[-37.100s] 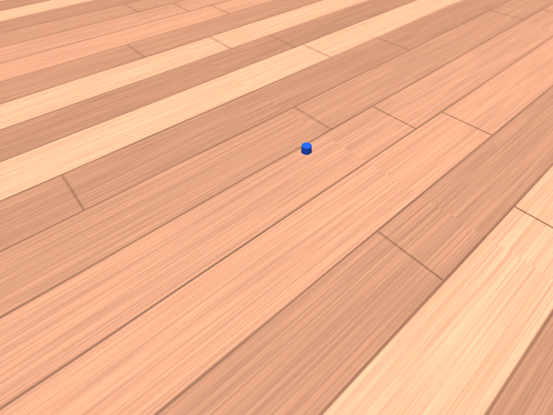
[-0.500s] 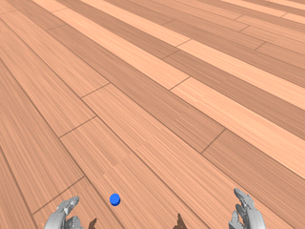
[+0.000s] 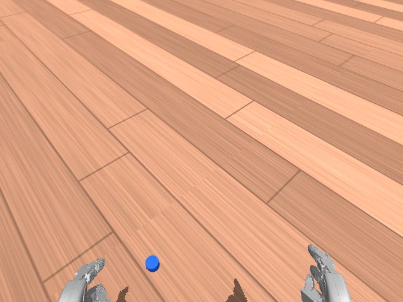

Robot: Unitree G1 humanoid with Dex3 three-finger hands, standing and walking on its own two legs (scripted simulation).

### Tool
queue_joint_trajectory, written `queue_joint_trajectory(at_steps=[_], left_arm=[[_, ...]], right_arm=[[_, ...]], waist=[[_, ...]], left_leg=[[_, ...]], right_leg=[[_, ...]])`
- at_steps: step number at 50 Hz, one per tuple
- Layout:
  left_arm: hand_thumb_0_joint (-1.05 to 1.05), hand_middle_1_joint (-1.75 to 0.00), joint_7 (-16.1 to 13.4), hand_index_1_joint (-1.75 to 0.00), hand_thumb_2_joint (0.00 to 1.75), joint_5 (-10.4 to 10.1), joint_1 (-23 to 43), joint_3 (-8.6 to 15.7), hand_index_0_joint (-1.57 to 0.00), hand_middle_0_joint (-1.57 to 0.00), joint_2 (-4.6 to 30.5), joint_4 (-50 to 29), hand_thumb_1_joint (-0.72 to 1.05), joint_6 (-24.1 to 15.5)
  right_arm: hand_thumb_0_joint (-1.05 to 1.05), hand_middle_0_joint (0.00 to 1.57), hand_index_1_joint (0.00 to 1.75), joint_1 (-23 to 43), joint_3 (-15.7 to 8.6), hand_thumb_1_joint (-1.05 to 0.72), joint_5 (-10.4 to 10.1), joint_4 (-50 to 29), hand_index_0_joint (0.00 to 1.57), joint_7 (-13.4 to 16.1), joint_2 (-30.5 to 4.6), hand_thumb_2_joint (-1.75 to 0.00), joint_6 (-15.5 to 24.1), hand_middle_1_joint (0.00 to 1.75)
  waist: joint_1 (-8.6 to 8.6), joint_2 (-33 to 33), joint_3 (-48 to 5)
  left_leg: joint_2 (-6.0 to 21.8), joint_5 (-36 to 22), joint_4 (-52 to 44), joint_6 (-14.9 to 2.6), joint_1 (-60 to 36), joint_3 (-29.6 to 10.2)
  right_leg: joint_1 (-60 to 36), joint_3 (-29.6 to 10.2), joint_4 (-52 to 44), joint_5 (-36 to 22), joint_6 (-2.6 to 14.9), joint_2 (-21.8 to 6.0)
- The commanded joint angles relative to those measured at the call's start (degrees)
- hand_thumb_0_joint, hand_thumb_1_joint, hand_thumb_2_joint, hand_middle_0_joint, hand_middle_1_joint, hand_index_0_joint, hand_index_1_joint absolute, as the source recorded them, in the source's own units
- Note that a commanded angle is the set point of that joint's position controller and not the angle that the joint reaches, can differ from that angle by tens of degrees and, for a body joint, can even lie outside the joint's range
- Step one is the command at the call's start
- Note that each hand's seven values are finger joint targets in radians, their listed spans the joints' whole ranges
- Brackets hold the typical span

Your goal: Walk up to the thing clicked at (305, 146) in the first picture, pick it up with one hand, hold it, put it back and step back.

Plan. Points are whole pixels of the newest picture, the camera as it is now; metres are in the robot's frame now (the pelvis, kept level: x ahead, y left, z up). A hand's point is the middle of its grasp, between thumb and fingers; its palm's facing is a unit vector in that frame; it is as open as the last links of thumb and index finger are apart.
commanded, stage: home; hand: left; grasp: from above
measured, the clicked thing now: (152, 263) +0.44 +0.21 -0.69
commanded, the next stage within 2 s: stand in 0.70 s
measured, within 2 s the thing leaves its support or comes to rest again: neither
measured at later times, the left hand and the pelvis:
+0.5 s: hand out of the picture +0.16 +0.18 -0.04, palm faces +0.04 -0.98 -0.20, open 7.4 cm; pelvis +0.00 +0.00 +0.00, yaw +0 degrees
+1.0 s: hand out of the picture +0.14 +0.23 -0.10, palm faces +0.01 -0.94 -0.34, open 7.4 cm; pelvis -0.01 +0.00 +0.02, yaw +1 degrees
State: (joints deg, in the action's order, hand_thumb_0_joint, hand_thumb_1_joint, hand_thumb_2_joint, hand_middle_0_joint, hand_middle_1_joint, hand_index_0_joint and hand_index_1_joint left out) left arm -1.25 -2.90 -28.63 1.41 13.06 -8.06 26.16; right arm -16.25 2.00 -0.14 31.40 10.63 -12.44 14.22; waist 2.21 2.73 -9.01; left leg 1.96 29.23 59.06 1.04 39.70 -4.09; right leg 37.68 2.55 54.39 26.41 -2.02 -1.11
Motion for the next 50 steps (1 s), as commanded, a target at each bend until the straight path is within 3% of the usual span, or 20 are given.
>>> queue_joint_trajectory(at_steps=[1, 9, 11, 15, 18, 20, 26, 28, 31, 33, 37, 38, 39, 40, 41, 42, 44, 45, 49, 50], left_arm=[[0.00, -0.30, -0.3, -0.30, 0.90, 0.4, 0.5, 3.7, -0.20, -0.20, 5.6, -10.8, 0.90, -3.0], [0.00, -0.30, -0.3, -0.30, 0.90, 0.2, 0.0, 4.3, -0.20, -0.20, 6.0, -10.0, 0.90, -2.7], [0.00, -0.30, -0.3, -0.30, 0.90, 0.1, 1.7, 3.2, -0.20, -0.20, 5.4, -11.8, 0.90, -3.1], [0.00, -0.30, -0.4, -0.30, 0.90, 0.1, 0.7, 4.1, -0.20, -0.20, 6.2, -11.1, 0.90, -3.1], [0.00, -0.30, -0.3, -0.30, 0.90, 0.1, 1.0, 3.0, -0.20, -0.20, 5.0, -10.9, 0.90, -3.1], [0.00, -0.30, -0.5, -0.30, 0.90, -0.1, 0.8, 4.7, -0.20, -0.20, 6.6, -11.4, 0.90, -3.3], [0.00, -0.30, -0.4, -0.30, 0.90, 0.3, 1.4, 3.1, -0.20, -0.20, 5.3, -11.5, 0.90, -3.1], [0.00, -0.30, -0.6, -0.30, 0.90, 0.2, 0.6, 4.8, -0.20, -0.20, 6.8, -11.4, 0.90, -3.0], [0.00, -0.30, -0.4, -0.30, 0.90, 0.3, 1.5, 3.3, -0.20, -0.20, 5.6, -12.3, 0.90, -3.2], [0.00, -0.30, -0.6, -0.30, 0.90, 0.1, 0.2, 4.7, -0.20, -0.20, 6.7, -11.1, 0.90, -2.7], [0.00, -0.30, -0.4, -0.30, 0.90, 0.2, 1.2, 2.7, -0.20, -0.20, 5.2, -11.9, 0.90, -2.8], [0.00, -0.30, -0.5, -0.30, 0.90, 0.0, 1.1, 4.2, -0.20, -0.20, 6.4, -12.1, 0.90, -2.8], [0.00, -0.30, -0.5, -0.30, 0.90, 0.1, 1.1, 3.4, -0.20, -0.20, 6.0, -11.9, 0.90, -2.8], [0.00, -0.30, -2.5, -0.30, 0.90, 6.6, 17.4, 3.9, -0.20, -0.20, 10.6, 8.2, 0.90, -15.0], [0.00, -0.30, -2.2, -0.30, 0.90, 7.1, 12.2, 5.0, -0.20, -0.20, 11.7, 18.7, 0.90, -18.8], [0.00, -0.30, -1.7, -0.30, 0.90, 6.8, 11.2, 4.4, -0.20, -0.20, 12.0, 21.1, 0.90, -20.8], [0.00, -0.30, -1.3, -0.30, 0.90, 7.3, 12.9, 3.6, -0.20, -0.20, 13.0, 26.5, 0.90, -23.1], [0.00, -0.30, -1.0, -0.30, 0.90, 6.9, 14.8, 3.7, -0.20, -0.20, 12.7, 29.1, 0.90, -23.2], [0.00, -0.30, -1.2, -0.30, 0.90, 6.0, 18.0, 3.9, -0.20, -0.20, 12.6, 38.6, 0.90, -24.6], [0.00, -0.30, -1.3, -0.30, 0.90, 6.0, 18.1, 3.9, -0.20, -0.20, 12.5, 40.9, 0.90, -25.1]], right_arm=[[0.00, 0.20, 0.30, 3.5, -3.4, -0.90, -0.1, -9.3, 0.20, 0.6, -6.9, -0.90, 3.0, 0.30], [0.00, 0.20, 0.30, 3.3, -3.6, -0.90, -0.2, -9.4, 0.20, 0.4, -7.5, -0.90, 2.7, 0.30], [0.00, 0.20, 0.30, 3.9, -3.3, -0.90, -0.2, -10.1, 0.20, 0.3, -6.9, -0.90, 2.7, 0.30], [0.00, 0.20, 0.30, 3.3, -3.7, -0.90, -0.2, -9.8, 0.20, 0.3, -7.4, -0.90, 2.6, 0.30], [0.00, 0.20, 0.30, 3.7, -3.4, -0.90, -0.2, -10.2, 0.20, 0.4, -6.9, -0.90, 2.7, 0.30], [0.00, 0.20, 0.30, 3.6, -3.6, -0.90, -0.3, -9.9, 0.20, 0.4, -7.3, -0.90, 2.7, 0.30], [0.00, 0.20, 0.30, 3.8, -3.4, -0.90, -0.3, -10.2, 0.20, 0.4, -7.0, -0.90, 2.7, 0.30], [0.00, 0.20, 0.30, 3.5, -3.7, -0.90, -0.3, -10.1, 0.20, 0.5, -7.4, -0.90, 2.6, 0.30], [0.00, 0.20, 0.30, 4.0, -3.4, -0.90, -0.3, -10.4, 0.20, 0.4, -6.9, -0.90, 2.7, 0.30], [0.00, 0.20, 0.30, 3.6, -3.6, -0.90, -0.4, -10.1, 0.20, 0.6, -7.3, -0.90, 2.7, 0.30], [0.00, 0.20, 0.30, 3.9, -3.4, -0.90, -0.4, -10.2, 0.20, 0.5, -7.3, -0.90, 2.8, 0.30], [0.00, 0.20, 0.30, 3.5, -3.6, -0.90, -0.4, -10.0, 0.20, 0.6, -7.3, -0.90, 2.7, 0.30], [0.00, 0.20, 0.30, 4.0, -3.5, -0.90, -0.4, -10.1, 0.20, 0.4, -7.4, -0.90, 2.7, 0.30], [0.00, 0.20, 0.30, 7.2, -5.6, -0.90, 7.1, 4.2, 0.20, -3.0, -13.7, -0.90, -3.7, 0.30], [0.00, 0.20, 0.30, 7.6, -6.8, -0.90, 6.9, 4.5, 0.20, -4.7, -15.1, -0.90, -6.0, 0.30], [0.00, 0.20, 0.30, 7.6, -7.0, -0.90, 7.4, 2.8, 0.20, -5.6, -14.9, -0.90, -7.3, 0.30], [0.00, 0.20, 0.30, 6.6, -6.8, -0.90, 4.9, 5.8, 0.20, -7.6, -13.3, -0.90, -8.1, 0.30], [0.00, 0.20, 0.30, 6.5, -6.5, -0.90, 3.6, 7.0, 0.20, -8.5, -12.4, -0.90, -8.6, 0.30], [0.00, 0.20, 0.30, 7.2, -7.2, -0.90, 3.1, 10.9, 0.20, -9.8, -12.1, -0.90, -10.1, 0.30], [0.00, 0.20, 0.30, 7.0, -7.3, -0.90, 3.2, 12.0, 0.20, -9.9, -12.2, -0.90, -10.2, 0.30]], waist=[[-0.06, 0.2, -5.8], [0.08, 0.2, -4.6], [-0.07, 0.5, -4.7], [0.03, 0.4, -5.3], [0.32, 0.2, -4.5], [-0.17, -0.4, -4.6], [0.03, -0.4, -4.1], [-0.11, 0.7, -5.3], [0.08, -0.6, -4.1], [-0.05, -0.7, -4.4], [0.20, 0.4, -4.2], [-0.04, 1.3, -4.6], [-0.05, 1.5, -3.1], [-4.17, -2.8, 8.6], [-4.25, -5.6, 3.5], [-3.26, -6.4, 4.3], [-3.21, -4.9, 1.6], [-3.39, -6.5, 2.4], [-3.27, -6.2, 3.4], [-3.16, -5.6, 3.4]], left_leg=[[-1.7, -15.9, -9.9, -1.20, -5.0, 1.5], [-1.5, -12.9, -10.9, -1.24, -4.6, 0.9], [-1.7, -12.8, -10.6, -1.29, -4.0, 1.4], [-1.5, -12.8, -10.6, -1.24, -4.4, 1.3], [-1.6, -12.6, -10.3, -1.30, -4.3, 1.5], [-1.7, -11.7, -10.3, -1.46, -3.8, 1.5], [-1.8, -11.9, -10.1, -1.46, -3.4, 1.8], [-1.6, -11.2, -10.5, -1.34, -4.2, 1.6], [-1.8, -10.3, -10.2, -1.47, -3.1, 1.7], [-1.9, -10.4, -10.0, -1.60, -3.2, 2.0], [-1.5, -10.9, -10.7, -1.31, -4.0, 1.4], [-1.5, -10.4, -10.9, -1.30, -3.8, 1.2], [-1.2, -9.7, -11.6, -1.15, -3.6, 0.7], [0.4, -20.4, -16.1, -4.08, -4.2, -1.9], [-0.2, -20.8, -15.2, -4.69, -7.9, -0.1], [-1.0, -18.9, -14.6, -4.54, -9.2, -0.4], [-1.3, -19.0, -15.9, -4.12, -13.5, 0.0], [-2.0, -15.7, -16.9, -3.82, -14.1, 0.9], [-1.7, -15.1, -19.7, -4.08, -18.3, 0.1], [-1.2, -17.9, -20.2, -4.20, -20.5, -0.2]], right_leg=[[-4.5, 1.8, -7.8, -12.5, 1.76, 2.1], [-3.8, 2.0, -7.9, -9.9, 1.82, 2.1], [-3.7, 1.9, -8.3, -9.9, 1.76, 2.0], [-3.6, 1.9, -7.8, -9.7, 1.85, 2.1], [-3.1, 1.8, -8.1, -9.7, 1.74, 2.1], [-3.6, 1.7, -8.3, -9.1, 1.70, 2.0], [-3.3, 1.7, -8.4, -9.4, 1.71, 1.9], [-3.0, 1.7, -8.2, -8.5, 1.78, 2.1], [-3.2, 1.7, -8.8, -8.0, 1.66, 1.9], [-3.5, 1.4, -8.8, -8.2, 1.63, 1.8], [-2.5, 1.8, -8.0, -8.3, 1.80, 2.1], [-2.6, 1.6, -7.9, -7.8, 1.88, 2.0], [-1.9, 2.0, -7.8, -7.4, 1.87, 2.2], [-14.2, -1.8, -9.0, -7.7, 3.61, -2.6], [-15.6, -5.6, -11.3, -7.2, 5.65, -3.2], [-12.8, -7.0, -14.1, -6.4, 6.54, -3.0], [-17.6, -7.8, -13.4, -12.7, 6.20, -4.7], [-17.2, -8.2, -15.3, -11.3, 5.68, -5.3], [-17.4, -7.7, -19.9, -8.9, 4.04, -5.8], [-17.9, -7.2, -20.1, -11.5, 3.88, -5.7]])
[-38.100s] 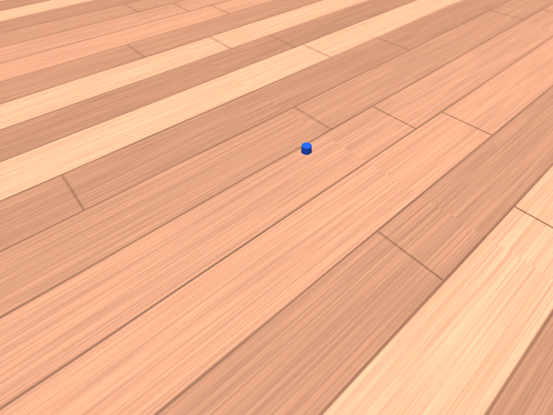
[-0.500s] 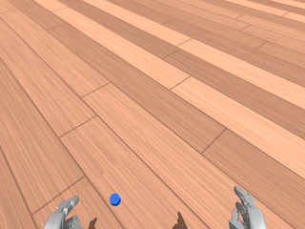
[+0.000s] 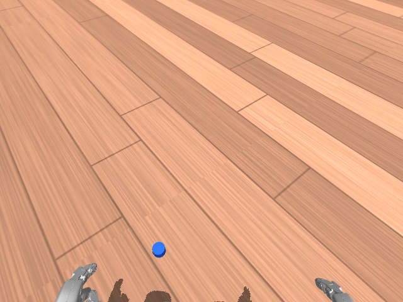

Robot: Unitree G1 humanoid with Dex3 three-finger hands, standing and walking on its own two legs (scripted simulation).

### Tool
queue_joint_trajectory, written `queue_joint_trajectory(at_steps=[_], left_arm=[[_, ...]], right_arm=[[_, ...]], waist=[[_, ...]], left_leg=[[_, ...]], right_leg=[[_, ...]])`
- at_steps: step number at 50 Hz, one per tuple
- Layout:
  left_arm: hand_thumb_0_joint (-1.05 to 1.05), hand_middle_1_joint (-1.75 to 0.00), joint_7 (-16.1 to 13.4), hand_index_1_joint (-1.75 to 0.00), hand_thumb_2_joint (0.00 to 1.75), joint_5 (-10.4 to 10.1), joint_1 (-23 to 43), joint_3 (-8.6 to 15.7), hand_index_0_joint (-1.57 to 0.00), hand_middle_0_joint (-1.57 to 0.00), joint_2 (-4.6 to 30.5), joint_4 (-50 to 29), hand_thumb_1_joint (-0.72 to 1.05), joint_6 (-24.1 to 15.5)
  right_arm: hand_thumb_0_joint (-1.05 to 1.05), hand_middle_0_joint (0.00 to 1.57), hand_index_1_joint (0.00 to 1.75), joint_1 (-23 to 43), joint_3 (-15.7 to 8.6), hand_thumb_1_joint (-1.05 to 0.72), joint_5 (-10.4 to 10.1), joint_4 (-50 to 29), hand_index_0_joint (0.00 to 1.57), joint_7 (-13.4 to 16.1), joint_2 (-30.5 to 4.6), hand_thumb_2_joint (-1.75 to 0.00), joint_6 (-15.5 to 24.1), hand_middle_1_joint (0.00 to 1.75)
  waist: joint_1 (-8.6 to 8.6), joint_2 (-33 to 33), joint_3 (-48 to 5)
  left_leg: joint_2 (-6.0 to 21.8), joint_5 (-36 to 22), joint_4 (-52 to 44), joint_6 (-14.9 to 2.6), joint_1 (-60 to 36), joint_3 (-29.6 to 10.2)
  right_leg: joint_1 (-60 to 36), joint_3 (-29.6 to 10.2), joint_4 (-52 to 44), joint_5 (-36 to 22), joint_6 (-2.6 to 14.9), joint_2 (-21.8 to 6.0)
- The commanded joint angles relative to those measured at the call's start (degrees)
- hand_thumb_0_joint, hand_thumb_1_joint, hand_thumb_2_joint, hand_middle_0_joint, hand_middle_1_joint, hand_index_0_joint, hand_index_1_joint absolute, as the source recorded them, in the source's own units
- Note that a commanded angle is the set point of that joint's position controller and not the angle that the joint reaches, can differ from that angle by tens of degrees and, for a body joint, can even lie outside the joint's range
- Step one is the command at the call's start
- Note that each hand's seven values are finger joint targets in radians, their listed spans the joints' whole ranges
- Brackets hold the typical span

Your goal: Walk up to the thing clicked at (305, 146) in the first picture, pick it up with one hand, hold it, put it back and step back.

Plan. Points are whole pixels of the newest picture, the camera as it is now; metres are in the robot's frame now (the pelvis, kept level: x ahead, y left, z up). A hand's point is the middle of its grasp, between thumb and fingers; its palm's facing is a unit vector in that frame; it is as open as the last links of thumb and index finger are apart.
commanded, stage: stand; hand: left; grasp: from above
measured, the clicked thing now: (159, 249) +0.45 +0.20 -0.71
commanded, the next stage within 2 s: none
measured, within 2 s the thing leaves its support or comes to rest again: neither
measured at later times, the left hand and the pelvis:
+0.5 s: hand out of the picture +0.04 +0.25 -0.13, palm faces +0.03 -0.94 -0.33, open 7.4 cm; pelvis +0.01 +0.01 +0.04, yaw +1 degrees
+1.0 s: hand out of the picture +0.05 +0.23 -0.12, palm faces +0.03 -0.94 -0.34, open 7.4 cm; pelvis +0.00 -0.01 +0.04, yaw +1 degrees
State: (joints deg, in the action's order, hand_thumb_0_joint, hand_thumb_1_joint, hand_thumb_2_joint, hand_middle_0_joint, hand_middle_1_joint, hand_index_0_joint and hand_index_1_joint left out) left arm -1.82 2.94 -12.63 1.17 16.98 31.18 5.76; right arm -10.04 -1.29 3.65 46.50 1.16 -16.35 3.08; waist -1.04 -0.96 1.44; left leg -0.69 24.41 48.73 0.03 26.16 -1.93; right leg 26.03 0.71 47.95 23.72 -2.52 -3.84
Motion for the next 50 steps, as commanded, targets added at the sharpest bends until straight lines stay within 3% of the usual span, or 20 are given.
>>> queue_joint_trajectory(at_steps=[1, 2, 6, 10, 16, 20, 22, 26, 29, 34, 35, 36, 42, 44, 50], left_arm=[[0.00, -0.30, -0.8, -0.30, 0.90, 0.1, 2.3, 4.1, -0.20, -0.20, 8.6, 3.6, 0.90, -5.2], [0.00, -0.30, -0.8, -0.30, 0.90, 0.0, 3.0, 4.2, -0.20, -0.20, 8.5, 5.3, 0.90, -5.5], [0.00, -0.30, -0.8, -0.30, 0.90, -0.7, 1.8, 3.9, -0.20, -0.20, 7.6, 12.3, 0.90, -6.1], [0.00, -0.30, -1.0, -0.30, 0.90, -1.0, 1.8, 3.7, -0.20, -0.20, 8.0, 17.7, 0.90, -5.8], [0.00, -0.30, -1.1, -0.30, 0.90, -1.0, 2.6, 3.2, -0.20, -0.20, 8.6, 23.9, 0.90, -5.8], [0.00, -0.30, -0.8, -0.30, 0.90, -1.0, 3.0, 2.9, -0.20, -0.20, 8.8, 26.5, 0.90, -5.8], [0.00, -0.30, -0.9, -0.30, 0.90, -0.8, 2.8, 2.9, -0.20, -0.20, 9.2, 27.7, 0.90, -5.9], [0.00, -0.30, -0.7, -0.30, 0.90, -0.7, 3.5, 2.8, -0.20, -0.20, 9.7, 28.8, 0.90, -6.4], [0.00, -0.30, -0.7, -0.30, 0.90, -1.0, 4.2, 2.7, -0.20, -0.20, 9.8, 29.3, 0.90, -6.4], [0.00, -0.30, -0.6, -0.30, 0.90, -1.2, 4.1, 2.8, -0.20, -0.20, 10.3, 30.1, 0.90, -6.7], [0.00, -0.30, -0.6, -0.30, 0.90, -1.1, 4.2, 2.9, -0.20, -0.20, 10.6, 30.4, 0.90, -6.6], [0.00, -0.30, -0.6, -0.30, 0.90, -1.1, 4.5, 3.0, -0.20, -0.20, 10.9, 30.4, 0.90, -6.7], [0.00, -0.30, -0.3, -0.30, 0.90, -1.2, 5.1, 2.9, -0.20, -0.20, 11.3, 30.8, 0.90, -6.7], [0.00, -0.30, -0.3, -0.30, 0.90, -1.2, 5.8, 3.1, -0.20, -0.20, 11.8, 30.6, 0.90, -6.9], [0.00, -0.30, 0.0, -0.30, 0.90, -1.6, 6.3, 3.0, -0.20, -0.20, 11.7, 30.8, 0.90, -6.9]], right_arm=[[0.00, 0.20, 0.30, 0.8, -4.2, -0.90, -0.6, -2.2, 0.20, -0.4, -8.5, -0.90, 0.6, 0.30], [0.00, 0.20, 0.30, 0.4, -4.2, -0.90, -0.5, -1.4, 0.20, -0.3, -8.6, -0.90, 0.3, 0.30], [0.00, 0.20, 0.30, 1.1, -4.2, -0.90, -0.7, 1.8, 0.20, 0.3, -9.4, -0.90, 0.0, 0.30], [0.00, 0.20, 0.30, 2.0, -4.1, -0.90, -1.2, 4.7, 0.20, 0.9, -10.4, -0.90, -0.7, 0.30], [0.00, 0.20, 0.30, 1.7, -3.9, -0.90, -1.8, 8.5, 0.20, 1.3, -10.9, -0.90, -1.5, 0.30], [0.00, 0.20, 0.30, 1.9, -3.8, -0.90, -2.0, 10.3, 0.20, 1.2, -11.3, -0.90, -1.8, 0.30], [0.00, 0.20, 0.30, 2.9, -3.6, -0.90, -2.0, 10.7, 0.20, 1.0, -10.7, -0.90, -2.0, 0.30], [0.00, 0.20, 0.30, 2.6, -3.7, -0.90, -2.2, 11.8, 0.20, 0.7, -10.6, -0.90, -2.1, 0.30], [0.00, 0.20, 0.30, 3.1, -3.5, -0.90, -2.1, 12.3, 0.20, 0.6, -10.6, -0.90, -2.3, 0.30], [0.00, 0.20, 0.30, 3.5, -3.1, -0.90, -2.3, 12.9, 0.20, 0.4, -10.8, -0.90, -2.2, 0.30], [0.00, 0.20, 0.30, 3.8, -3.0, -0.90, -2.4, 13.0, 0.20, 0.4, -10.8, -0.90, -2.3, 0.30], [0.00, 0.20, 0.30, 3.9, -3.1, -0.90, -2.3, 13.0, 0.20, 0.4, -10.9, -0.90, -2.2, 0.30], [0.00, 0.20, 0.30, 4.0, -2.6, -0.90, -2.4, 13.7, 0.20, 0.2, -11.4, -0.90, -2.5, 0.30], [0.00, 0.20, 0.30, 3.8, -2.6, -0.90, -2.4, 13.8, 0.20, 0.3, -11.5, -0.90, -2.4, 0.30], [0.00, 0.20, 0.30, 3.7, -2.1, -0.90, -2.5, 14.2, 0.20, 0.4, -12.2, -0.90, -2.1, 0.30]], waist=[[0.08, -1.0, -6.4], [0.16, 0.0, -5.2], [-0.60, 3.7, -6.0], [-0.78, 4.7, -4.2], [-0.14, 3.2, -1.2], [0.22, 3.9, 0.6], [-0.07, 2.8, 1.7], [0.59, 0.9, 1.0], [0.64, 1.7, 1.7], [0.24, 1.1, 0.9], [0.33, 0.7, 1.7], [0.29, 0.2, 1.0], [0.32, 0.8, 2.5], [0.46, 0.7, 0.8], [0.49, 1.6, 0.1]], left_leg=[[1.7, -14.1, -11.1, -3.21, -7.1, -2.8], [2.1, -13.6, -13.1, -3.26, -6.7, -3.7], [4.4, -21.9, -17.1, -3.56, -10.4, -6.4], [5.5, -23.6, -21.8, -3.17, -13.0, -7.6], [5.5, -21.5, -26.7, -2.15, -14.8, -6.8], [5.5, -13.8, -30.7, -1.86, -14.3, -7.2], [5.4, -14.0, -31.0, -1.80, -14.1, -7.2], [5.0, -16.3, -30.2, -1.51, -17.4, -5.9], [5.1, -13.9, -31.2, -1.54, -16.2, -6.0], [5.3, -17.4, -30.9, -1.47, -17.2, -5.5], [5.2, -15.5, -31.5, -1.23, -17.2, -5.7], [5.4, -17.9, -30.9, -1.30, -17.8, -5.4], [5.3, -13.9, -31.4, -1.07, -16.7, -5.3], [5.9, -17.4, -31.0, -1.15, -18.1, -5.2], [6.1, -19.4, -31.3, -0.91, -18.0, -4.8]], right_leg=[[-7.2, -4.6, -14.0, -9.9, 4.05, -2.8], [-7.7, -3.8, -14.0, -9.0, 3.78, -2.2], [-12.8, -1.3, -14.3, -16.6, 3.22, -1.3], [-15.3, -0.7, -17.5, -17.2, 3.00, -1.2], [-18.7, -0.8, -23.2, -16.0, 2.57, -2.0], [-19.9, -0.6, -25.3, -13.8, 2.24, -1.9], [-19.8, -0.6, -26.5, -13.3, 2.26, -2.2], [-18.9, -1.4, -28.9, -13.2, 2.26, -3.0], [-19.6, -1.3, -29.4, -12.5, 2.08, -2.9], [-21.1, -1.8, -30.5, -14.7, 2.19, -3.5], [-20.0, -1.5, -30.8, -13.0, 2.09, -3.1], [-20.9, -1.9, -30.8, -14.2, 2.29, -3.5], [-19.7, -2.3, -32.3, -10.2, 2.25, -3.1], [-20.7, -2.8, -32.0, -12.8, 2.74, -3.7], [-21.8, -2.6, -31.6, -16.4, 2.61, -3.4]])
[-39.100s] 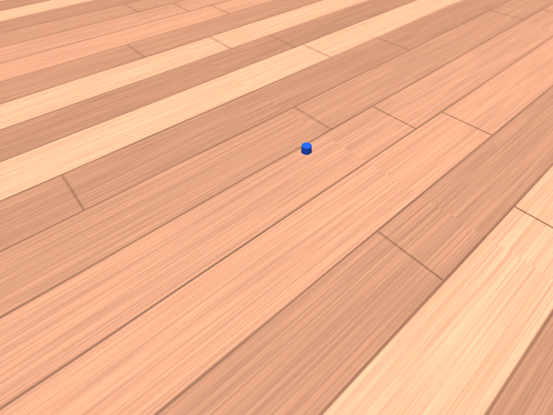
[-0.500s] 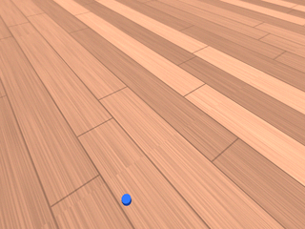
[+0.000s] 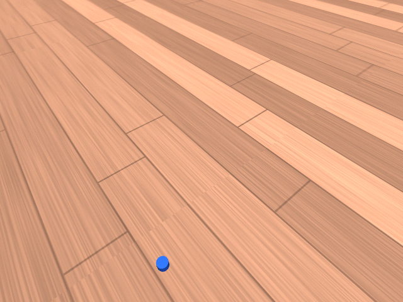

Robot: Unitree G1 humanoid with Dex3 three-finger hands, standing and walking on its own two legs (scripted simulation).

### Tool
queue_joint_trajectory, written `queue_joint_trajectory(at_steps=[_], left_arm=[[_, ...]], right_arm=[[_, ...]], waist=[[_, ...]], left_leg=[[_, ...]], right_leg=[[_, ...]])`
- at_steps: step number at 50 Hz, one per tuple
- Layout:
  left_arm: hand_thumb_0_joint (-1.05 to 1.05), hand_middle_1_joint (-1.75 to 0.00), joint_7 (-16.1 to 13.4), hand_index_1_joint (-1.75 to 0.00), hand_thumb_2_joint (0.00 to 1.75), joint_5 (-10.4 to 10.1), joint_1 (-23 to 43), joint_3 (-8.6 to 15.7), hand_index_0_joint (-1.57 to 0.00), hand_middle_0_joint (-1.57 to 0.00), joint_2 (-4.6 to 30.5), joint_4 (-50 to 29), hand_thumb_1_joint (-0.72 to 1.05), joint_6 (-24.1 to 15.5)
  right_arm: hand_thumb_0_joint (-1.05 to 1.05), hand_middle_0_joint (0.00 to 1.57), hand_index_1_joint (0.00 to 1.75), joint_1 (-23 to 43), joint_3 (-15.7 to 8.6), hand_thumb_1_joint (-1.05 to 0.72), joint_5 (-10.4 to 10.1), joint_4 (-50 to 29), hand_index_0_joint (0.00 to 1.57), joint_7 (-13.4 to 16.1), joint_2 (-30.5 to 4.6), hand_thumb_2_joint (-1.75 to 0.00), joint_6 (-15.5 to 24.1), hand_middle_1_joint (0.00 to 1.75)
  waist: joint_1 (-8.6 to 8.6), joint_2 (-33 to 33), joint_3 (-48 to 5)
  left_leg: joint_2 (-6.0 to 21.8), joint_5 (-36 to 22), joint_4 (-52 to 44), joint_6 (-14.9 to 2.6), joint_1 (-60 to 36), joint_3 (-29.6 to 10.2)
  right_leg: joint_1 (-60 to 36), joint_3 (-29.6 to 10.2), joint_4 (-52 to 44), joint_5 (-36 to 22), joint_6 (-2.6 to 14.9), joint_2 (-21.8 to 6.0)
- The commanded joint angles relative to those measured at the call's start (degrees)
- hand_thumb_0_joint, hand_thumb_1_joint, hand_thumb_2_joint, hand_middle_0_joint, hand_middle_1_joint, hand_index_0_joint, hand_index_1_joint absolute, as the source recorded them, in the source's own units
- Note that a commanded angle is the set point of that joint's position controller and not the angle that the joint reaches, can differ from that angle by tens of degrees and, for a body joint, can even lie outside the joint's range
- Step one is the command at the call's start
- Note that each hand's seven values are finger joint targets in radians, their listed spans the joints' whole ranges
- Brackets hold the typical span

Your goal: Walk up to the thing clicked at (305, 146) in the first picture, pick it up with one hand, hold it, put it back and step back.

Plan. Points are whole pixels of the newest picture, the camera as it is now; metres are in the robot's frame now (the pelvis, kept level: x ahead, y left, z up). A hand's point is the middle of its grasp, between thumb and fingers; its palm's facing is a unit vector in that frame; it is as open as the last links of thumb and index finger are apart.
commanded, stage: stand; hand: left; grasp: from above
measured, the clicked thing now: (162, 263) +0.45 +0.21 -0.76
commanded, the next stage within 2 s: step back in 1.32 s
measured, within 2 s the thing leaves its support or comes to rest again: neither
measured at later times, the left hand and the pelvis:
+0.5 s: hand out of the picture +0.08 +0.24 -0.15, palm faces +0.01 -0.94 -0.35, open 7.4 cm; pelvis +0.01 -0.01 +0.00, yaw +0 degrees
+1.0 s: hand out of the picture +0.09 +0.23 -0.15, palm faces -0.01 -0.94 -0.35, open 7.4 cm; pelvis +0.01 -0.02 +0.00, yaw +0 degrees
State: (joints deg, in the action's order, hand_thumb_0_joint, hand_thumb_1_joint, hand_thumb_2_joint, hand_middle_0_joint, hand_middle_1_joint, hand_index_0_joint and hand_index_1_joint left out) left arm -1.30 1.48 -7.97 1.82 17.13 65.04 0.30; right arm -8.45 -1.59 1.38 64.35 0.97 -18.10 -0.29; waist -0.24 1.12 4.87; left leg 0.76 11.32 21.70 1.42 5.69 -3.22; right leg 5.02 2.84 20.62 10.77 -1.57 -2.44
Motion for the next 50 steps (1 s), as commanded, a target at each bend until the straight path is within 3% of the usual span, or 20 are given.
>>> queue_joint_trajectory(at_steps=[1, 4, 5, 7, 9, 12, 15, 23, 24, 27, 31, 34, 37, 42, 46, 50], left_arm=[[0.00, -0.30, -0.5, -0.30, 0.90, -0.1, 2.0, 2.4, -0.20, -0.20, 11.8, -3.0, 0.90, -1.4], [0.00, -0.30, -0.3, -0.30, 0.90, -0.1, 2.3, 2.4, -0.20, -0.20, 12.3, -2.8, 0.90, -1.3], [0.00, -0.30, -0.3, -0.30, 0.90, -0.2, 2.6, 2.4, -0.20, -0.20, 11.9, -3.1, 0.90, -1.4], [0.00, -0.30, -0.2, -0.30, 0.90, -0.3, 2.6, 2.4, -0.20, -0.20, 12.1, -2.8, 0.90, -1.4], [0.00, -0.30, -0.2, -0.30, 0.90, -0.2, 2.9, 2.5, -0.20, -0.20, 12.5, -3.0, 0.90, -1.5], [0.00, -0.30, -0.1, -0.30, 0.90, -0.3, 3.0, 2.3, -0.20, -0.20, 12.3, -2.9, 0.90, -1.6], [0.00, -0.30, -0.1, -0.30, 0.90, -0.4, 3.0, 2.2, -0.20, -0.20, 12.0, -3.1, 0.90, -1.6], [0.00, -0.30, 0.2, -0.30, 0.90, -0.4, 3.9, 2.2, -0.20, -0.20, 12.8, -3.0, 0.90, -1.5], [0.00, -0.30, 0.2, -0.30, 0.90, -0.4, 3.8, 2.1, -0.20, -0.20, 12.8, -3.3, 0.90, -1.6], [0.00, -0.30, 0.2, -0.30, 0.90, -0.4, 4.2, 2.1, -0.20, -0.20, 12.9, -3.3, 0.90, -1.7], [0.00, -0.30, 0.2, -0.30, 0.90, -0.6, 4.3, 2.1, -0.20, -0.20, 13.1, -3.6, 0.90, -1.9], [0.00, -0.30, 0.3, -0.30, 0.90, -0.8, 4.2, 2.0, -0.20, -0.20, 13.1, -3.4, 0.90, -1.7], [0.00, -0.30, 0.2, -0.30, 0.90, -0.7, 4.1, 1.9, -0.20, -0.20, 13.1, -3.5, 0.90, -1.9], [0.00, -0.30, 0.3, -0.30, 0.90, -0.6, 4.3, 1.8, -0.20, -0.20, 13.4, -3.6, 0.90, -1.9], [0.00, -0.30, 0.5, -0.30, 0.90, -0.5, 4.6, 1.8, -0.20, -0.20, 13.5, -3.5, 0.90, -1.8], [0.00, -0.30, 0.6, -0.30, 0.90, -0.6, 4.1, 1.9, -0.20, -0.20, 13.9, -3.6, 0.90, -1.9]], right_arm=[[0.00, 0.20, 0.30, 2.2, -1.7, -0.90, -0.2, -3.5, 0.20, 0.5, -10.1, -0.90, 1.2, 0.30], [0.00, 0.20, 0.30, 2.1, -1.7, -0.90, -0.3, -3.2, 0.20, 0.5, -10.5, -0.90, 1.1, 0.30], [0.00, 0.20, 0.30, 2.1, -1.7, -0.90, -0.2, -3.3, 0.20, 0.5, -10.9, -0.90, 1.2, 0.30], [0.00, 0.20, 0.30, 2.0, -1.5, -0.90, -0.1, -3.2, 0.20, 0.4, -10.6, -0.90, 1.1, 0.30], [0.00, 0.20, 0.30, 2.1, -1.6, -0.90, -0.2, -3.3, 0.20, 0.5, -10.9, -0.90, 1.3, 0.30], [0.00, 0.20, 0.30, 2.1, -1.5, -0.90, -0.3, -3.2, 0.20, 0.4, -10.9, -0.90, 1.3, 0.30], [0.00, 0.20, 0.30, 2.7, -1.5, -0.90, -0.3, -3.3, 0.20, 0.5, -11.5, -0.90, 1.5, 0.30], [0.00, 0.20, 0.30, 2.9, -1.3, -0.90, -0.5, -2.9, 0.20, 0.3, -11.5, -0.90, 1.3, 0.30], [0.00, 0.20, 0.30, 2.9, -1.4, -0.90, -0.4, -3.0, 0.20, 0.3, -11.8, -0.90, 1.4, 0.30], [0.00, 0.20, 0.30, 3.2, -1.2, -0.90, -0.4, -2.9, 0.20, 0.3, -11.8, -0.90, 1.4, 0.30], [0.00, 0.20, 0.30, 3.1, -1.3, -0.90, -0.3, -3.0, 0.20, 0.2, -11.9, -0.90, 1.6, 0.30], [0.00, 0.20, 0.30, 3.0, -1.0, -0.90, -0.4, -2.7, 0.20, 0.2, -11.9, -0.90, 1.5, 0.30], [0.00, 0.20, 0.30, 3.5, -1.1, -0.90, -0.4, -2.9, 0.20, 0.1, -11.9, -0.90, 1.5, 0.30], [0.00, 0.20, 0.30, 3.7, -1.1, -0.90, -0.5, -2.9, 0.20, 0.0, -12.0, -0.90, 1.3, 0.30], [0.00, 0.20, 0.30, 3.2, -1.1, -0.90, -0.4, -2.8, 0.20, -0.1, -12.2, -0.90, 1.3, 0.30], [0.00, 0.20, 0.30, 3.4, -1.2, -0.90, -0.4, -3.1, 0.20, -0.2, -12.1, -0.90, 1.5, 0.30]], waist=[[-0.43, -1.5, -2.6], [-0.36, -1.2, -1.6], [-0.23, -0.1, -3.1], [-0.39, -0.9, -2.4], [-0.29, -0.9, -3.6], [-0.15, -1.9, -2.9], [-0.28, -0.3, -5.1], [-0.17, -1.3, -3.6], [-0.06, -0.5, -4.6], [-0.08, -0.5, -4.6], [0.08, -1.2, -6.4], [0.01, -0.7, -5.4], [-0.11, -1.4, -5.8], [-0.10, -1.5, -4.7], [0.21, -0.9, -3.1], [-0.06, -1.0, -4.3]], left_leg=[[4.6, -5.4, -4.5, -2.25, 3.2, -3.6], [4.5, -2.7, -5.0, -1.96, 3.5, -3.5], [4.9, -4.3, -4.5, -2.31, 2.6, -3.3], [4.8, -2.9, -4.9, -2.24, 3.5, -3.3], [5.2, -6.3, -4.8, -2.21, 2.4, -3.5], [5.2, -6.3, -4.8, -2.18, 2.3, -3.4], [5.6, -9.4, -4.1, -2.17, 0.6, -3.1], [5.6, -6.7, -5.2, -1.75, 1.3, -3.1], [5.7, -8.0, -4.8, -2.03, 0.9, -3.0], [5.6, -6.9, -5.0, -1.84, 1.7, -2.8], [6.0, -11.7, -4.5, -1.82, 0.1, -2.5], [5.9, -9.9, -5.1, -1.80, 1.0, -2.5], [6.0, -11.3, -5.0, -1.73, 0.8, -2.5], [5.8, -8.2, -5.3, -1.83, 1.3, -2.5], [5.7, -4.1, -6.0, -1.71, 2.4, -2.5], [5.8, -5.2, -6.2, -1.81, 1.8, -2.8]], right_leg=[[-0.9, -4.6, -4.5, -1.8, 1.71, -4.7], [0.5, -5.0, -5.2, 1.6, 1.76, -4.5], [-0.6, -5.3, -4.9, -1.0, 2.02, -4.9], [-0.3, -5.2, -5.1, 0.3, 1.87, -4.7], [-1.0, -5.1, -4.6, -2.5, 2.03, -4.9], [-0.1, -5.0, -5.0, -1.7, 1.81, -4.7], [-1.3, -5.0, -4.2, -6.9, 2.04, -5.0], [0.4, -4.9, -5.1, -2.0, 2.08, -4.5], [-0.4, -5.0, -4.8, -4.3, 2.15, -4.7], [-0.6, -5.1, -4.5, -3.9, 2.14, -4.7], [-1.7, -4.9, -3.5, -10.0, 2.19, -5.0], [-1.5, -5.1, -3.8, -7.9, 2.24, -5.0], [-1.9, -4.7, -3.6, -9.8, 2.16, -5.0], [-1.0, -4.9, -4.7, -6.5, 2.20, -4.9], [0.9, -5.4, -5.6, -0.2, 2.34, -4.7], [0.2, -5.4, -5.1, -1.3, 2.57, -4.7]])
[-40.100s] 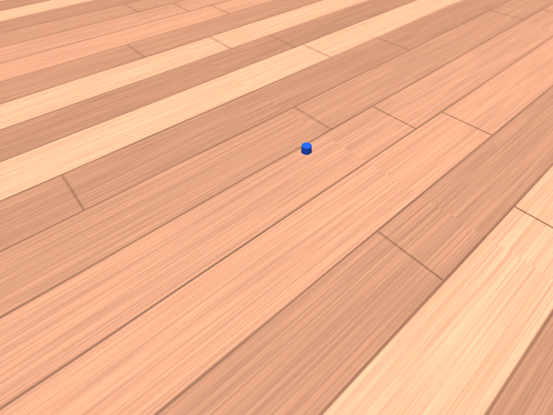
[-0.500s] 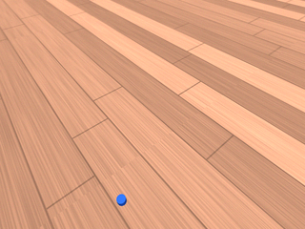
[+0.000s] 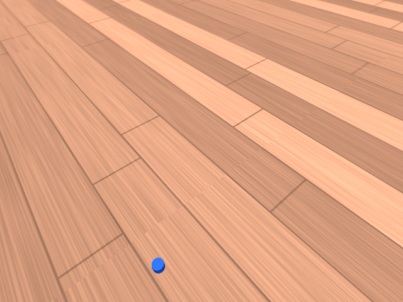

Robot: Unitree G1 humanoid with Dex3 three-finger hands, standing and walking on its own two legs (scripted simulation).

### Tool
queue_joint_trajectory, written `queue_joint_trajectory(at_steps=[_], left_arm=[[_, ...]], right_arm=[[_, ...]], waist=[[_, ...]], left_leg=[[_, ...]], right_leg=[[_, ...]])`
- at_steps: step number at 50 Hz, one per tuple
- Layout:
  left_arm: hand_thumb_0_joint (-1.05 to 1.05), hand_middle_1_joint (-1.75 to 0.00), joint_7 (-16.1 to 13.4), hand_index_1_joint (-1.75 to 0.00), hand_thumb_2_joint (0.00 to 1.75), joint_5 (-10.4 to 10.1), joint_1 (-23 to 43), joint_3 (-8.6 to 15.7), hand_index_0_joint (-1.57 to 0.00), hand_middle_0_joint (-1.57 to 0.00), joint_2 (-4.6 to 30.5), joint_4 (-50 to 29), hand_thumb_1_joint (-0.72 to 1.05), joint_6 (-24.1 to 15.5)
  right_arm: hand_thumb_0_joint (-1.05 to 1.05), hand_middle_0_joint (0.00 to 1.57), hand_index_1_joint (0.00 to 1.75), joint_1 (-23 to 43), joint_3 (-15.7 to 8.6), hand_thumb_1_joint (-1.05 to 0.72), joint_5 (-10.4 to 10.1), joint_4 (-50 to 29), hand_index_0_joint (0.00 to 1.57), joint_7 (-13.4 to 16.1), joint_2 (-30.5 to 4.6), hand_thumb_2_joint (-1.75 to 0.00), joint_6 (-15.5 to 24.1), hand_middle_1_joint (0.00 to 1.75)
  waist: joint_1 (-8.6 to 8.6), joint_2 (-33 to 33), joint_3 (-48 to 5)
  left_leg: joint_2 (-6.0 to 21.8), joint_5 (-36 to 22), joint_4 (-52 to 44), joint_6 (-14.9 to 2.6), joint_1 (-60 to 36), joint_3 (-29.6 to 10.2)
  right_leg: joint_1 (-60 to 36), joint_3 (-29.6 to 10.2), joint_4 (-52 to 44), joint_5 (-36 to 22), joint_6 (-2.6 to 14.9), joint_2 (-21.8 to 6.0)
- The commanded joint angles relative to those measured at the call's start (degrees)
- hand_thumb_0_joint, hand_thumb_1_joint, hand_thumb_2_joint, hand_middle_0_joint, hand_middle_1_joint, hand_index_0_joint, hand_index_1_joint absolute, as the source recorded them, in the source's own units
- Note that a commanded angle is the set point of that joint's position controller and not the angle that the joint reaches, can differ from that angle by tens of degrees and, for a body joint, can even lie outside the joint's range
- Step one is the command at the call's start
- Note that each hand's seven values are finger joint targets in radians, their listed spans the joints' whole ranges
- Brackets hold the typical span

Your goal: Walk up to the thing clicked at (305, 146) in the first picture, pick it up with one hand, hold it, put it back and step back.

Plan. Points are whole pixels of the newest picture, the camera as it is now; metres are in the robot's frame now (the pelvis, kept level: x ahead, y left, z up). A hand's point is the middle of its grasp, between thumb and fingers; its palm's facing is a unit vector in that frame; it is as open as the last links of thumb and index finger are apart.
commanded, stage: stand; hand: left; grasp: from above
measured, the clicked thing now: (158, 265) +0.44 +0.23 -0.76
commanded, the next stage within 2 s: step back in 0.32 s
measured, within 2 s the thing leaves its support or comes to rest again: neither
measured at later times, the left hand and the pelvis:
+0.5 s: hand out of the picture +0.08 +0.28 -0.16, palm faces -0.01 -0.92 -0.38, open 7.4 cm; pelvis -0.02 +0.02 -0.01, yaw +0 degrees
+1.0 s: hand out of the picture +0.01 +0.32 -0.18, palm faces -0.12 -0.91 -0.39, open 7.4 cm; pelvis -0.11 +0.06 -0.03, yaw -6 degrees
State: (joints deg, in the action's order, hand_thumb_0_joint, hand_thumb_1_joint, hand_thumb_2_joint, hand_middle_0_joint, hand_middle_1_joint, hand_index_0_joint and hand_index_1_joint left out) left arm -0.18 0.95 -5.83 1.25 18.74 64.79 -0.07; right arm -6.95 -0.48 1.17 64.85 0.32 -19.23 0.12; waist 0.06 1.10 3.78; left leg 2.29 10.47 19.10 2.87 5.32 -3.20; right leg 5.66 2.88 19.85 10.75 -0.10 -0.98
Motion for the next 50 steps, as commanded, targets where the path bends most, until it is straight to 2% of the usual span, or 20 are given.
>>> queue_joint_trajectory(at_steps=[1, 7, 15, 16, 18, 19, 21, 22, 26, 28, 29, 30, 31, 32, 34, 35, 39, 45, 48, 50], left_arm=[[0.00, -0.30, -0.5, -0.30, 0.90, -0.1, 2.1, 2.6, -0.20, -0.20, 12.3, -3.4, 0.90, -1.5], [0.00, -0.30, -0.5, -0.30, 0.90, -0.1, 1.6, 2.3, -0.20, -0.20, 12.3, -3.6, 0.90, -1.7], [0.00, -0.30, -0.5, -0.30, 0.90, -0.3, 1.5, 2.1, -0.20, -0.20, 12.5, -3.7, 0.90, -1.6], [0.00, -0.30, -0.8, -0.30, 0.90, -1.4, 1.6, 5.1, -0.20, -0.20, 17.2, -4.6, 0.90, -1.0], [0.00, -0.30, -1.2, -0.30, 0.90, -1.7, 0.4, 5.8, -0.20, -0.20, 17.8, -6.3, 0.90, -0.8], [0.00, -0.30, -1.2, -0.30, 0.90, -1.5, 0.6, 6.1, -0.20, -0.20, 18.3, -7.6, 0.90, -0.7], [0.00, -0.30, -1.4, -0.30, 0.90, -0.3, 4.2, 6.4, -0.20, -0.20, 18.3, -10.6, 0.90, -0.3], [0.00, -0.30, -1.4, -0.30, 0.90, 0.3, 5.2, 6.5, -0.20, -0.20, 18.0, -12.1, 0.90, -0.1], [0.00, -0.30, -1.9, -0.30, 0.90, 0.8, 7.4, 5.9, -0.20, -0.20, 16.9, -15.6, 0.90, 0.6], [0.00, -0.30, -1.5, -0.30, 0.90, -0.2, 7.1, 5.3, -0.20, -0.20, 16.4, -16.4, 0.90, 1.8], [0.00, -0.30, -1.3, -0.30, 0.90, -0.7, 5.0, 5.0, -0.20, -0.20, 14.4, -16.6, 0.90, 2.4], [0.00, -0.30, -1.4, -0.30, 0.90, -1.4, 3.1, 4.5, -0.20, -0.20, 11.1, -17.6, 0.90, 2.7], [0.00, -0.30, -2.1, -0.30, 0.90, -1.1, 4.1, 4.8, -0.20, -0.20, 12.5, -17.4, 0.90, 3.1], [0.00, -0.30, -2.7, -0.30, 0.90, -0.7, 3.9, 4.9, -0.20, -0.20, 13.2, -16.7, 0.90, 3.2], [0.00, -0.30, -2.9, -0.30, 0.90, -1.4, 2.0, 5.0, -0.20, -0.20, 13.7, -16.0, 0.90, 3.2], [0.00, -0.30, -2.6, -0.30, 0.90, -1.7, 0.5, 5.0, -0.20, -0.20, 13.6, -15.9, 0.90, 3.1], [0.00, -0.30, -2.1, -0.30, 0.90, -0.5, -0.1, 5.1, -0.20, -0.20, 13.6, -17.3, 0.90, 2.6], [0.00, -0.30, -1.5, -0.30, 0.90, -0.2, -1.8, 5.9, -0.20, -0.20, 13.2, -18.5, 0.90, 2.3], [0.00, -0.30, -0.8, -0.30, 0.90, 0.0, -3.8, 6.2, -0.20, -0.20, 13.4, -18.3, 0.90, 2.0], [0.00, -0.30, -0.4, -0.30, 0.90, 0.1, -9.1, 6.3, -0.20, -0.20, 12.4, -16.7, 0.90, 1.8]], right_arm=[[0.00, 0.20, 0.30, 2.1, -2.3, -0.90, -0.2, -3.6, 0.20, 0.5, -11.1, -0.90, 1.1, 0.30], [0.00, 0.20, 0.30, 1.9, -2.2, -0.90, -0.2, -3.6, 0.20, 0.5, -11.3, -0.90, 1.2, 0.30], [0.00, 0.20, 0.30, 1.5, -2.1, -0.90, -0.3, -3.3, 0.20, 0.6, -11.7, -0.90, 1.1, 0.30], [0.00, 0.20, 0.30, 3.8, -3.1, -0.90, -0.9, -4.8, 0.20, 0.2, -15.2, -0.90, 0.1, 0.30], [0.00, 0.20, 0.30, 1.5, -2.9, -0.90, -1.9, -6.1, 0.20, 0.2, -12.8, -0.90, -0.5, 0.30], [0.00, 0.20, 0.30, 0.3, -3.1, -0.90, -2.0, -6.9, 0.20, 0.1, -12.7, -0.90, -0.9, 0.30], [0.00, 0.20, 0.30, -0.5, -4.1, -0.90, -1.4, -8.6, 0.20, -0.1, -12.6, -0.90, -2.2, 0.30], [0.00, 0.20, 0.30, -2.1, -4.3, -0.90, -1.4, -9.3, 0.20, -0.4, -12.6, -0.90, -2.6, 0.30], [0.00, 0.20, 0.30, -5.6, -4.7, -0.90, -1.3, -10.9, 0.20, -0.3, -13.0, -0.90, -2.5, 0.30], [0.00, 0.20, 0.30, -6.9, -5.1, -0.90, -0.2, -10.5, 0.20, -0.2, -12.4, -0.90, -1.6, 0.30], [0.00, 0.20, 0.30, -5.4, -5.5, -0.90, 0.7, -11.0, 0.20, -0.1, -13.9, -0.90, -1.1, 0.30], [0.00, 0.20, 0.30, -4.1, -6.7, -0.90, 1.9, -12.6, 0.20, 0.0, -19.0, -0.90, -0.7, 0.30], [0.00, 0.20, 0.30, -3.2, -7.3, -0.90, 0.7, -13.6, 0.20, -0.1, -23.2, -0.90, -0.5, 0.30], [0.00, 0.20, 0.30, -2.0, -7.4, -0.90, 0.7, -14.3, 0.20, 0.1, -22.8, -0.90, -0.4, 0.30], [0.00, 0.20, 0.30, 2.5, -6.0, -0.90, 0.8, -15.6, 0.20, 1.0, -17.5, -0.90, -0.4, 0.30], [0.00, 0.20, 0.30, 1.8, -5.8, -0.90, 1.0, -16.1, 0.20, 1.4, -16.4, -0.90, -0.3, 0.30], [0.00, 0.20, 0.30, -2.5, -6.0, -0.90, 0.4, -17.1, 0.20, 2.0, -15.2, -0.90, -0.4, 0.30], [0.00, 0.20, 0.30, -3.5, -6.4, -0.90, 0.2, -18.8, 0.20, 2.0, -16.6, -0.90, -0.4, 0.30], [0.00, 0.20, 0.30, -1.4, -6.4, -0.90, 0.3, -20.0, 0.20, 1.6, -17.4, -0.90, -0.6, 0.30], [0.00, 0.20, 0.30, 1.2, -6.4, -0.90, -0.1, -20.3, 0.20, 1.4, -17.9, -0.90, -0.9, 0.30]], waist=[[-0.35, -0.9, -3.2], [-0.39, -1.0, -4.7], [-0.17, -0.9, -4.2], [-0.23, -1.5, 1.4], [0.22, -4.4, -2.7], [0.47, -6.5, -4.9], [0.89, -11.8, -6.6], [1.31, -11.4, -6.4], [1.90, -12.3, -6.8], [2.63, -8.4, -6.7], [1.10, -2.4, -6.0], [0.08, 8.9, -6.6], [1.91, 11.1, -6.9], [2.07, 11.2, -7.4], [-0.79, 5.9, -7.4], [-1.36, 7.2, -7.2], [1.23, 5.6, -7.9], [2.48, 5.9, -7.7], [1.74, 5.9, -8.3], [-1.13, 6.7, -9.6]], left_leg=[[4.3, -4.8, -3.4, -3.26, 1.9, -2.7], [4.6, -8.1, -2.5, -3.29, 0.8, -2.4], [4.6, -7.0, -2.7, -3.03, 1.0, -2.2], [2.9, -15.2, 5.0, -4.33, 6.3, -2.1], [-0.6, -13.5, 14.3, -3.81, 7.0, 0.9], [-2.3, -8.3, 18.5, -3.72, 7.3, 2.3], [-4.8, 18.4, 33.2, -4.78, 10.2, 0.1], [-4.0, 20.6, 36.4, -5.30, 10.8, -1.9], [-1.4, 14.6, 23.9, -5.13, 13.4, -1.0], [-2.9, 0.2, 7.9, -4.37, 9.3, 2.9], [0.6, -13.6, 3.8, -4.85, 6.4, -1.8], [12.4, -27.9, 1.9, -8.70, 2.4, -18.0], [16.7, -35.3, 2.4, -14.64, 5.3, -21.7], [18.3, -32.0, 2.0, -16.86, 5.8, -24.4], [11.5, -33.2, 6.7, -13.93, 0.4, -12.2], [9.8, -33.8, 8.0, -12.25, -0.9, -9.5], [12.1, -35.4, 9.4, -15.80, -7.5, -10.7], [14.6, -28.0, 8.6, -17.49, -5.6, -11.6], [13.6, -18.0, 7.9, -16.23, 0.3, -10.6], [13.1, -13.6, 9.7, -13.88, 3.9, -9.2]], right_leg=[[-0.2, -5.4, -4.0, -2.1, 1.16, -6.1], [-1.4, -5.5, -3.4, -7.1, 1.21, -6.5], [-0.8, -5.7, -3.6, -6.1, 1.25, -6.3], [2.9, -7.3, 0.5, -18.0, 2.05, -6.6], [1.3, -9.8, 1.0, -26.3, 6.49, -10.5], [1.4, -11.8, 0.8, -27.4, 9.10, -13.3], [5.4, -15.5, -0.1, -25.4, 14.40, -19.3], [7.2, -14.8, 1.7, -25.3, 15.26, -19.8], [3.6, -12.1, 9.0, -25.6, 11.27, -16.5], [4.3, -8.7, 15.5, -21.1, 8.14, -12.5], [8.0, -6.7, 20.3, -13.6, 5.84, -7.8], [17.1, -5.0, 29.1, 7.2, 2.80, 1.9], [17.8, -10.9, 37.5, 27.4, 2.08, 7.2], [19.1, -14.3, 44.6, 28.4, 2.04, 7.5], [23.5, -16.0, 49.2, 22.1, 2.24, 6.7], [24.3, -15.1, 49.3, 19.2, 1.81, 6.4], [24.6, -12.2, 44.5, 19.9, -1.15, 5.4], [19.9, -9.3, 33.7, 19.0, -0.80, 3.5], [14.0, -6.3, 26.2, 17.2, 0.20, 2.2], [7.8, -4.6, 14.7, 10.3, 1.95, 1.3]])
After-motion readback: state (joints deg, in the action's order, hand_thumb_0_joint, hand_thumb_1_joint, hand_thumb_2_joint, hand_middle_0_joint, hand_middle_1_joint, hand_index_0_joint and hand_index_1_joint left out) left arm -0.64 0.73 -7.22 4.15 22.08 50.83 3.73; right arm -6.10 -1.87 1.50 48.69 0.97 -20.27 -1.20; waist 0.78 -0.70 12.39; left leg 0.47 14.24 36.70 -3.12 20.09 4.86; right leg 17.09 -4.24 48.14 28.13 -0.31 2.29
